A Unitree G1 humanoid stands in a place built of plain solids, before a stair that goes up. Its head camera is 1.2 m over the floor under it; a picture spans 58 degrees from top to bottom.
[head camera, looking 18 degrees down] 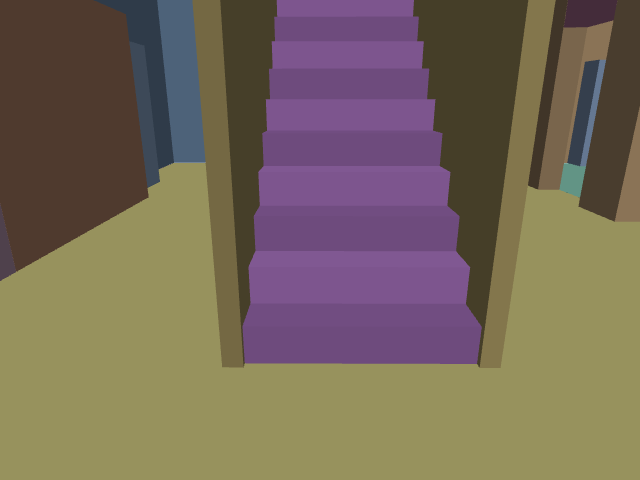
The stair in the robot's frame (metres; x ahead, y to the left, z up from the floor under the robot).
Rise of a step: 0.20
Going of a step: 0.24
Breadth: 1.11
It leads straight ahead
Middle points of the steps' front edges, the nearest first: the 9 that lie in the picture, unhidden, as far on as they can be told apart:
1.78 -0.19 0.20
2.02 -0.20 0.40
2.26 -0.20 0.60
2.50 -0.20 0.80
2.73 -0.20 1.00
2.97 -0.20 1.20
3.21 -0.20 1.40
3.45 -0.20 1.60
3.69 -0.20 1.80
